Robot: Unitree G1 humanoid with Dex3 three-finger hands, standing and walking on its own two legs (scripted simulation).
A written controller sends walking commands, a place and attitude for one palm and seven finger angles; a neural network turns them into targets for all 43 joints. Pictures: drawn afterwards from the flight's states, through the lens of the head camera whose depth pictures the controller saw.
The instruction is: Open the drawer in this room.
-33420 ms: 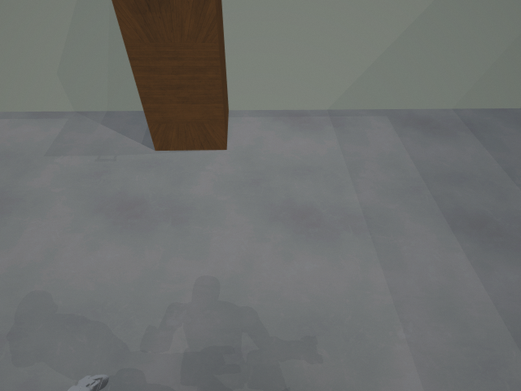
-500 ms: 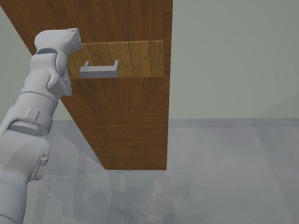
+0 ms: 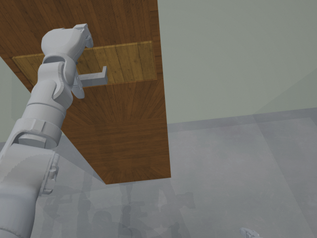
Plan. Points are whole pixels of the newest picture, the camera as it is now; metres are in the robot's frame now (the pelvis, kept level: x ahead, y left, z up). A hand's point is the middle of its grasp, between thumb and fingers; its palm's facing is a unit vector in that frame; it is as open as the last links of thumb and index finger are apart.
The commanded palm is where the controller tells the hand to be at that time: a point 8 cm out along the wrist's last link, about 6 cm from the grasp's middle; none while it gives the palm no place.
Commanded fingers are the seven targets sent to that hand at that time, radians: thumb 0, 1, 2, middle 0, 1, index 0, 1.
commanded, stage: move the hooked fingers above the handle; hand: left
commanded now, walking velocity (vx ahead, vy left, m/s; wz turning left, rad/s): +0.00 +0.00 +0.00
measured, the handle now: (88, 75) +0.53 +0.21 +0.13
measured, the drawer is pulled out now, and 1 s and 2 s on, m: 0.00 0.00 0.00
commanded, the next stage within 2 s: lift the fingers back up to retry in 0.24 s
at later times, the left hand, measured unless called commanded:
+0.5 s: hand (97, 58) +0.49 +0.15 +0.21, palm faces +0.17 -0.06 -0.98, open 13.8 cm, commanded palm +0.46 +0.22 +0.25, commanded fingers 0.00 -0.50 0.30 -0.30 -1.20 -0.30 -1.20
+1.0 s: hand (59, 84) +0.45 +0.25 +0.17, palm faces -0.12 +0.04 -0.99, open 13.8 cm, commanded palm +0.45 +0.23 +0.25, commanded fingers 0.00 -0.50 0.30 -0.30 -1.20 -0.30 -1.20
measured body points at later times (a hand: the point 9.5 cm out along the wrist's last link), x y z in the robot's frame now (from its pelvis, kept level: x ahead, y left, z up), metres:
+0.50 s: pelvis -0.01 +0.01 +0.00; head +0.04 -0.01 +0.44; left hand +0.48 +0.15 +0.26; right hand +0.10 -0.24 -0.14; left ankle -0.02 +0.11 -0.74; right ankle +0.01 -0.12 -0.74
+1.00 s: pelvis -0.01 -0.01 +0.00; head +0.03 -0.03 +0.45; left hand +0.45 +0.24 +0.23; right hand +0.08 -0.31 -0.12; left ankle -0.02 +0.11 -0.74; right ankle +0.01 -0.12 -0.74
